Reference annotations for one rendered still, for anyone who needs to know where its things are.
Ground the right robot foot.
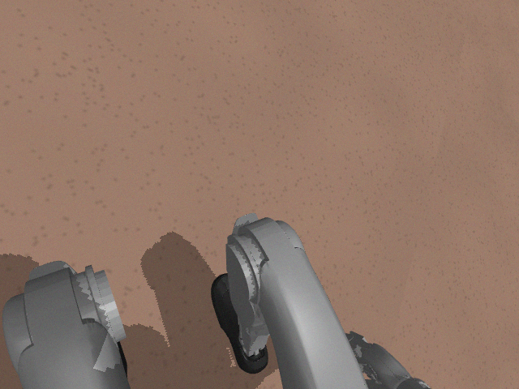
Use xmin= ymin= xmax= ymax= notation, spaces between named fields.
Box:
xmin=211 ymin=273 xmax=268 ymax=374

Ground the right robot hand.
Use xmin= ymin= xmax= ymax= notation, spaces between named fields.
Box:
xmin=346 ymin=331 xmax=412 ymax=389

